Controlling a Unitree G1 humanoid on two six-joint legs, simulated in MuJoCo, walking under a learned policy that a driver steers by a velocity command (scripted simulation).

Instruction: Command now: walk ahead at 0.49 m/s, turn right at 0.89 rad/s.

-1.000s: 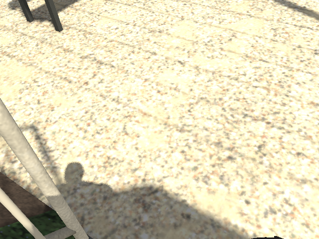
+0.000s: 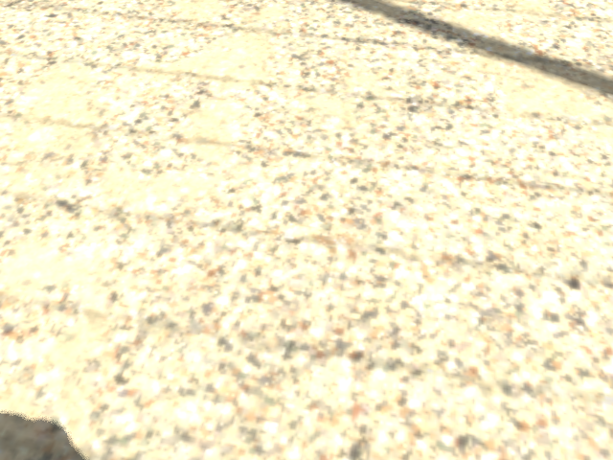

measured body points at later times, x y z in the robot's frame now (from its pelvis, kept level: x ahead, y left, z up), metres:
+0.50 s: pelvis +0.28 -0.03 +0.00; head +0.34 -0.08 +0.45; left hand +0.53 +0.16 -0.09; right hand +0.42 -0.36 -0.07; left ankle +0.46 +0.12 -0.66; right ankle +0.32 -0.09 -0.73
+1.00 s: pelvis +0.55 -0.10 +0.01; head +0.59 -0.09 +0.46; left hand +0.86 -0.04 -0.09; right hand +0.32 -0.27 -0.10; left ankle +0.51 +0.05 -0.73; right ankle +0.54 -0.28 -0.66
